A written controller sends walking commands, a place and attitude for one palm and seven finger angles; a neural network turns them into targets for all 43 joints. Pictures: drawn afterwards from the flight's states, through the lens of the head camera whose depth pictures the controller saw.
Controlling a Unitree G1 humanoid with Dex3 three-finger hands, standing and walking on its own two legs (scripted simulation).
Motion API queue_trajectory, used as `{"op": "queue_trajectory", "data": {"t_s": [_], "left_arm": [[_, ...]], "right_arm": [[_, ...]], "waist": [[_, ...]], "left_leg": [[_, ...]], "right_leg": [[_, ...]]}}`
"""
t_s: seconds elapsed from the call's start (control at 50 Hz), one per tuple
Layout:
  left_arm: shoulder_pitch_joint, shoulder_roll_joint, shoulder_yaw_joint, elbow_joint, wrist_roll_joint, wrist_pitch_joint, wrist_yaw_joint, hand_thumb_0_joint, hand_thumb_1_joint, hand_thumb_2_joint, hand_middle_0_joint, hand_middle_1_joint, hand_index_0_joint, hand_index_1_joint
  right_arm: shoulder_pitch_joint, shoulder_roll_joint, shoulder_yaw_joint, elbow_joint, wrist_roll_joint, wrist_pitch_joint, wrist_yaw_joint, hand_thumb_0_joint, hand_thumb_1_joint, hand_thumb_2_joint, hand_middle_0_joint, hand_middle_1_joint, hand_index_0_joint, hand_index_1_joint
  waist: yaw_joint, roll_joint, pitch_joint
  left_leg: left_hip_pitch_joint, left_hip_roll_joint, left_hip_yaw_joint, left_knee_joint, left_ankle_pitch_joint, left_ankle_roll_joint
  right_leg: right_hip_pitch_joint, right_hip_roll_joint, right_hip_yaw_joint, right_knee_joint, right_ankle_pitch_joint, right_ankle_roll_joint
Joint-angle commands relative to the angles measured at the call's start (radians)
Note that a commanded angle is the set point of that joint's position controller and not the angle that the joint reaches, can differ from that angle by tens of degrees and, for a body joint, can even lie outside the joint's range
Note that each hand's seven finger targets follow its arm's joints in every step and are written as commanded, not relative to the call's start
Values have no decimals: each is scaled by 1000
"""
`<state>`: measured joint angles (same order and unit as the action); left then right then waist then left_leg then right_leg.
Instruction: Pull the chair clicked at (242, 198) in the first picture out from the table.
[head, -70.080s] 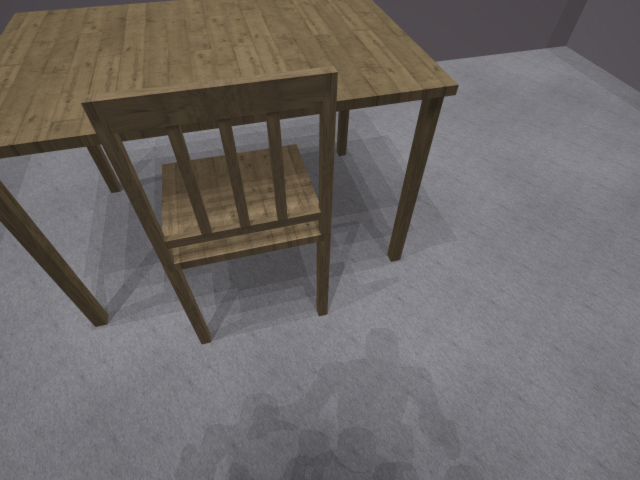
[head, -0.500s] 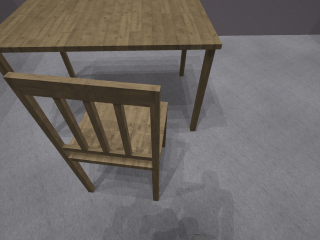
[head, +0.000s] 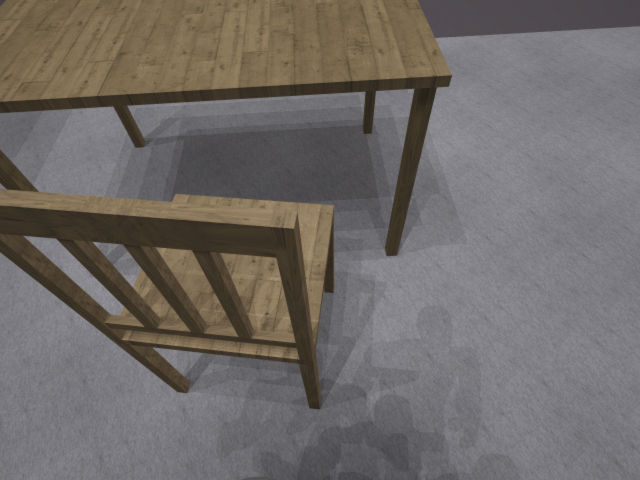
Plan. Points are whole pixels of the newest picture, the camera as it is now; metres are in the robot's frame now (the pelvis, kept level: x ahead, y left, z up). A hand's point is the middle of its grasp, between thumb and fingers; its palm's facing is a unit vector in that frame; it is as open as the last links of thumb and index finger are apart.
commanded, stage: come to a stop and stand still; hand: left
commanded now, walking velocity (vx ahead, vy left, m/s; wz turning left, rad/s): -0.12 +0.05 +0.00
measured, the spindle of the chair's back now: (172, 291) +0.39 +0.28 -0.09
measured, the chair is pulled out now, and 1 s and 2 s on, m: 0.33 0.33 0.33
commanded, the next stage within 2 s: look again from close up in 0.66 s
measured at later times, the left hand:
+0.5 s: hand out of the picture +0.04 +0.24 -0.16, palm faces -0.05 -0.97 -0.26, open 7.4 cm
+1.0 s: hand out of the picture +0.00 +0.21 -0.18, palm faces -0.04 -0.98 -0.19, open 7.4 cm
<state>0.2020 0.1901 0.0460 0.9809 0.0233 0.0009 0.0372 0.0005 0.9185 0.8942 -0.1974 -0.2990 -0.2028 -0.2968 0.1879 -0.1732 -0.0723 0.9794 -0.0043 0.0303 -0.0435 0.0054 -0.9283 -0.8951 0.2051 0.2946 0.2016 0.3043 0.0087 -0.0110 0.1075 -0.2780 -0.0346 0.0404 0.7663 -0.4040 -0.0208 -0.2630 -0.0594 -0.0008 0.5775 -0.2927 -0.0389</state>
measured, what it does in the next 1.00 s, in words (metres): steps on the spot: left foot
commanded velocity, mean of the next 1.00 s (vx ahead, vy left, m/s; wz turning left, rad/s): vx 0.00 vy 0.01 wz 0.00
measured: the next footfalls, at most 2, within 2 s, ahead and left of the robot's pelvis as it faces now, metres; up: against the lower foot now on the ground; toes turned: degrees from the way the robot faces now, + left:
left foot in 0.20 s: +0.00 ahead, +0.14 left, +0.00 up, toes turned +0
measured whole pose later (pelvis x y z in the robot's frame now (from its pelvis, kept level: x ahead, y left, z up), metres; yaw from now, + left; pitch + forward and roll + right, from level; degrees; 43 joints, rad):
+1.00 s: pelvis -0.01 +0.04 +0.00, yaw -2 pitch -1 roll +1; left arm 0.31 0.17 -0.03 1.05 0.02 0.00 0.03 0.00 0.91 0.89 -0.20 -0.30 -0.20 -0.30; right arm 0.28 -0.17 0.01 1.06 0.00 -0.01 -0.01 0.00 -0.91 -0.90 0.20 0.29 0.20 0.30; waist 0.01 -0.01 0.03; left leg -0.20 0.01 0.06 0.48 -0.27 0.01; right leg -0.21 -0.05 0.04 0.50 -0.27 0.05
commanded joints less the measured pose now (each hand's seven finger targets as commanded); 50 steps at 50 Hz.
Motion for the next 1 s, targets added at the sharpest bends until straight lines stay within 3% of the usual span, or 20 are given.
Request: {"op": "queue_trajectory", "data": {"t_s": [0.0, 0.02, 0.08, 0.12, 0.14, 0.16, 0.18, 0.2, 0.24, 0.26, 0.28, 0.3, 0.36, 0.38, 0.4, 0.48, 0.58, 0.62, 0.84, 0.98], "left_arm": [[70, 178, 51, -54, 12, 8, 22, 0, 900, 900, -200, -300, -200, -300], [65, 189, 55, -60, 13, 7, 21, 0, 900, 900, -200, -300, -200, -300], [49, 191, 57, -67, 9, 6, 23, 0, 900, 900, -200, -300, -200, -300], [33, 174, 51, -67, -1, 7, 21, 0, 900, 900, -200, -300, -200, -300], [60, 176, 31, -87, -11, -18, 47, 0, 900, 900, -200, -300, -200, -300], [51, 154, 18, -139, -11, -7, 38, 0, 900, 900, -200, -300, -200, -300], [72, 134, 22, -136, -10, 0, 32, 0, 900, 900, -200, -300, -200, -300], [67, 114, 16, -131, 0, 10, 30, 0, 900, 900, -200, -300, -200, -300], [55, 135, 3, -130, 4, 11, 19, 0, 900, 900, -200, -300, -200, -300], [60, 141, -3, -124, 1, 14, 13, 0, 900, 900, -200, -300, -200, -300], [63, 145, -9, -123, 1, 16, 8, 0, 900, 900, -200, -300, -200, -300], [59, 143, -13, -124, 1, 16, 3, 0, 900, 900, -200, -300, -200, -300], [68, 147, -20, -130, 1, 17, -2, 0, 900, 900, -200, -300, -200, -300], [73, 147, -21, -134, 1, 17, -4, 0, 900, 900, -200, -300, -200, -300], [73, 141, -23, -133, -1, 19, -6, 0, 900, 900, -200, -300, -200, -300], [113, 130, -24, -124, -1, 10, -6, 0, 900, 900, -200, -300, -200, -300], [113, 125, -27, -103, -2, 3, -8, 0, 900, 900, -200, -300, -200, -300], [118, 120, -31, -87, -3, 3, -8, 0, 900, 900, -200, -300, -200, -300], [162, 105, -45, 9, -8, -10, -3, 0, 900, 900, -200, -300, -200, -300], [162, 92, -48, 40, -8, -13, 0, 0, 900, 900, -200, -300, -200, -300]], "right_arm": [[19, -64, -24, -63, -3, 10, 12, 0, -900, -900, 200, 300, 200, 300], [23, -47, -17, -64, -3, 7, 18, 0, -900, -900, 200, 300, 200, 300], [55, -71, -14, -61, 3, -8, 25, 0, -900, -900, 200, 300, 200, 300], [112, -73, -9, -28, -2, -17, 28, 0, -900, -900, 200, 300, 200, 300], [91, -165, -16, -100, 15, -39, 26, 0, -900, -900, 200, 300, 200, 300], [52, -139, -11, -150, -1, -39, 29, 0, -900, -900, 200, 300, 200, 300], [16, -162, -7, -163, -9, -33, 26, 0, -900, -900, 200, 300, 200, 300], [26, -159, 5, -173, -22, -31, 24, 0, -900, -900, 200, 300, 200, 300], [-1, -135, 16, -175, -16, -24, 24, 0, -900, -900, 200, 300, 200, 300], [-3, -132, 25, -179, -13, -25, 26, 0, -900, -900, 200, 300, 200, 300], [5, -137, 31, -182, -11, -26, 29, 0, -900, -900, 200, 300, 200, 300], [15, -135, 32, -173, -14, -29, 32, 0, -900, -900, 200, 300, 200, 300], [50, -152, 35, -168, -16, -32, 39, 0, -900, -900, 200, 300, 200, 300], [55, -156, 35, -165, -16, -33, 40, 0, -900, -900, 200, 300, 200, 300], [51, -159, 35, -159, -17, -35, 40, 0, -900, -900, 200, 300, 200, 300], [57, -155, 35, -146, -15, -42, 41, 0, -900, -900, 200, 300, 200, 300], [89, -146, 39, -110, -12, -52, 40, 0, -900, -900, 200, 300, 200, 300], [91, -146, 42, -88, -11, -56, 39, 0, -900, -900, 200, 300, 200, 300], [138, -119, 57, 11, -2, -67, 28, 0, -900, -900, 200, 300, 200, 300], [136, -101, 61, 47, -1, -63, 25, 0, -900, -900, 200, 300, 200, 300]], "waist": [[13, -125, -94], [3, -104, -121], [-17, -216, -209], [-43, -139, -192], [-51, 8, -461], [-28, 43, -422], [-4, 116, -384], [-8, 111, -267], [-4, 147, -49], [-2, 149, 8], [-4, 101, 43], [-6, 117, 65], [-11, 6, 36], [-10, 0, 25], [-6, 57, 36], [7, -1, -80], [-5, -6, -114], [-2, 34, -98], [-7, 18, -84], [-8, -13, -57]], "left_leg": [[-124, 6, -87, 203, -168, 0], [-135, 9, -61, 135, -148, -3], [-61, 27, -35, -137, 16, -12], [125, 22, -17, -357, 287, -8], [206, 90, 20, -269, 391, -9], [170, 122, -56, -248, 503, 32], [179, 170, -81, -206, 597, 66], [102, 203, -76, -233, 545, 75], [-45, 150, -99, -253, 455, 63], [-83, 139, -105, -289, 367, 60], [-112, 131, -106, -322, 244, 56], [-112, 124, -113, -354, 176, 56], [-109, 117, -125, -395, -25, 54], [-104, 119, -125, -405, -49, 54], [-108, 124, -134, -439, -75, 58], [-67, 133, -136, -433, -51, 65], [-2, 130, -116, -417, 28, 59], [-1, 141, -124, -429, 73, 63], [81, 132, -70, -378, 305, 51], [99, 131, -58, -379, 298, 44]], "right_leg": [[138, -261, 228, -159, 924, -198], [187, -234, 190, -140, 923, -173], [256, -198, 164, -78, 861, -118], [128, -140, 124, -39, 616, -48], [249, -106, 83, 42, 715, 2], [187, -63, 43, 97, 499, 13], [90, -39, 25, 71, 322, 14], [36, -14, 0, 34, 171, 9], [-24, -15, 35, 0, 152, 0], [-35, -9, 51, -27, 109, 0], [-47, -5, 57, -58, 50, 3], [-65, -5, 70, -74, 19, -1], [-72, -2, 84, -106, -122, 5], [-69, -4, 79, -110, -133, 9], [-74, 4, 73, -100, -127, 9], [-3, -1, 66, -93, -60, 19], [-18, -18, 82, -118, -42, 17], [-9, -13, 66, -110, 1, 20], [18, -35, 75, -147, 142, 22], [10, -41, 80, -169, 158, 21]]}}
